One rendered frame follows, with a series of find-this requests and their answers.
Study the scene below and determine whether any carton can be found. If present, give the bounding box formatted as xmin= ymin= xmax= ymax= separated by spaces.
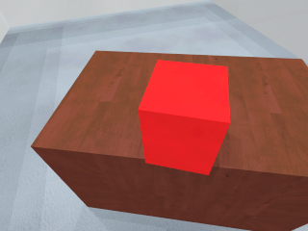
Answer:
xmin=138 ymin=60 xmax=231 ymax=175

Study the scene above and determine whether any pedestal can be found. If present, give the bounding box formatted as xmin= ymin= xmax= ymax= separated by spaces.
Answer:
xmin=31 ymin=50 xmax=308 ymax=231

